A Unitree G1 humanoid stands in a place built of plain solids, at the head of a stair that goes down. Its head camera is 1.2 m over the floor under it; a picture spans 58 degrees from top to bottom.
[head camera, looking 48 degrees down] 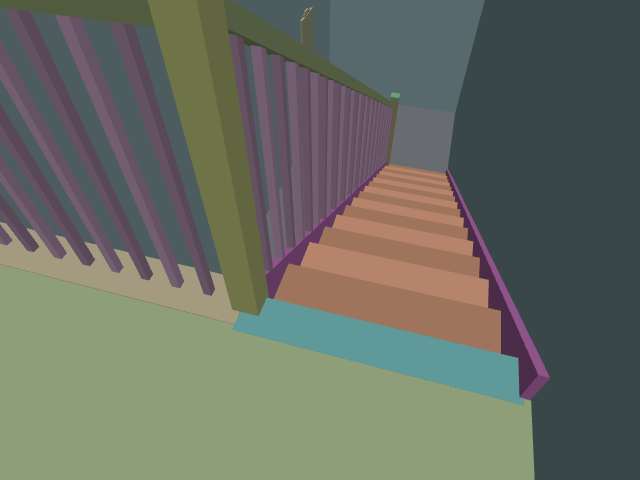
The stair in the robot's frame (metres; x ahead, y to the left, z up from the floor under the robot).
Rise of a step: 0.18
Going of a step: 0.28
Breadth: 0.83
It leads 16 degrees to the right of straight ahead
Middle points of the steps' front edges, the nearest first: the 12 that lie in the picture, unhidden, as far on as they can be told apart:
0.71 -0.21 0.00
0.99 -0.27 -0.17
1.27 -0.35 -0.35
1.54 -0.43 -0.52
1.81 -0.50 -0.70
2.09 -0.58 -0.88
2.36 -0.66 -1.06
2.64 -0.74 -1.24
2.91 -0.81 -1.41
3.19 -0.89 -1.59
3.46 -0.97 -1.77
3.74 -1.05 -1.95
